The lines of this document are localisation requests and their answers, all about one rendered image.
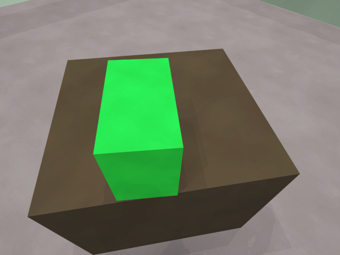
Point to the pedestal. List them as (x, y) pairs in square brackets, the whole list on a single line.
[(233, 163)]

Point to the carton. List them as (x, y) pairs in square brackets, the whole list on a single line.
[(138, 144)]

